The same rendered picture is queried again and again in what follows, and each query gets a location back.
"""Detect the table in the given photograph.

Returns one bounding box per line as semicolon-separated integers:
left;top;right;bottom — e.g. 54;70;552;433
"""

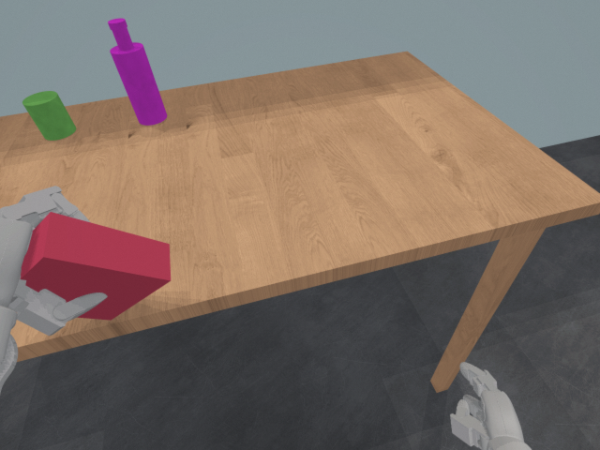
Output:
0;52;600;393

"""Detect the right robot hand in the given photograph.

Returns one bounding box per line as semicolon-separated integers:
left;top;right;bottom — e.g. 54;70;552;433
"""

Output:
450;362;524;450

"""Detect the sponge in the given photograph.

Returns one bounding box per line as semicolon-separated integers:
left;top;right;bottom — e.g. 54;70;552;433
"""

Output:
21;212;171;320

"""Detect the left robot hand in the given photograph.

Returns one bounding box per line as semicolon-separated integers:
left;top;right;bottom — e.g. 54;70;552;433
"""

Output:
0;186;108;336

